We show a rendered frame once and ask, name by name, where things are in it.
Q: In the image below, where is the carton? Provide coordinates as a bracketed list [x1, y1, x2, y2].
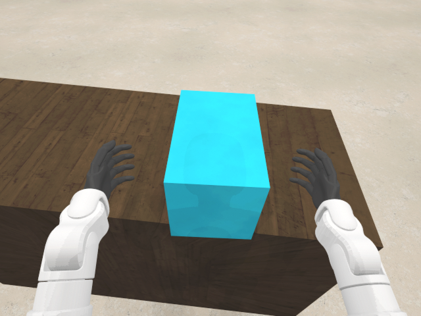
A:
[164, 90, 270, 240]

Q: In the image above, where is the left robot hand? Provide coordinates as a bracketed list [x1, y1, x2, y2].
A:
[84, 140, 135, 200]

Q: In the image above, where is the pedestal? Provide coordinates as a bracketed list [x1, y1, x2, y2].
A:
[0, 78, 383, 316]

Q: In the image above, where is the right robot forearm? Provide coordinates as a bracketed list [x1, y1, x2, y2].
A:
[314, 199, 407, 316]

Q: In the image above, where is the left robot forearm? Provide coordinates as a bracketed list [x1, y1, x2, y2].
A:
[26, 189, 109, 316]

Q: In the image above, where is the right robot hand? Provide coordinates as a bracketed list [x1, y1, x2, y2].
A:
[289, 148, 341, 210]

